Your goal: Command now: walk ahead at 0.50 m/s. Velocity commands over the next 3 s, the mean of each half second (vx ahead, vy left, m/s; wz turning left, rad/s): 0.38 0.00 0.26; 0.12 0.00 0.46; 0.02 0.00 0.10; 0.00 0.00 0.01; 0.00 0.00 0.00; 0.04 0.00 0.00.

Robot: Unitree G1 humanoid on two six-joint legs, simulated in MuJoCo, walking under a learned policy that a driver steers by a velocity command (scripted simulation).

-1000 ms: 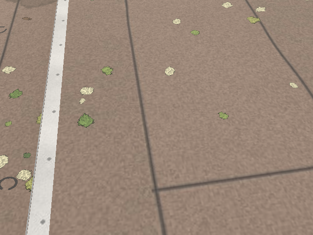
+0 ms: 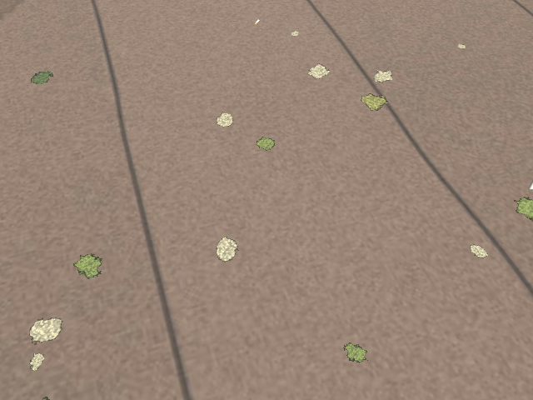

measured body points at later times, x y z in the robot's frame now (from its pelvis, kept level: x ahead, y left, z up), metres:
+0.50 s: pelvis +0.25 -0.06 +0.00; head +0.29 -0.06 +0.44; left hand +0.29 +0.23 -0.13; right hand +0.42 -0.32 -0.13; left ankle +0.31 +0.10 -0.69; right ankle +0.27 -0.16 -0.75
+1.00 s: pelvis +0.34 +0.00 -0.01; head +0.38 +0.03 +0.44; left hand +0.37 +0.32 -0.13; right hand +0.59 -0.20 -0.10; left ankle +0.34 +0.09 -0.75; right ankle +0.45 -0.13 -0.71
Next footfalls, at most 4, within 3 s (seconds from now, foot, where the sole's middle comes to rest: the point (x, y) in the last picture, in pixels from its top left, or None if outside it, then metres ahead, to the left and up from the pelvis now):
0.22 right None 0.31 -0.16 -0.79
0.70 left None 0.37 0.11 -0.79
1.12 right None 0.48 -0.11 -0.79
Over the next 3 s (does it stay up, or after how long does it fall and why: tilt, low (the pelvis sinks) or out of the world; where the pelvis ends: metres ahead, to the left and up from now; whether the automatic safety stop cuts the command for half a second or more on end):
stays up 0.41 -0.02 -0.01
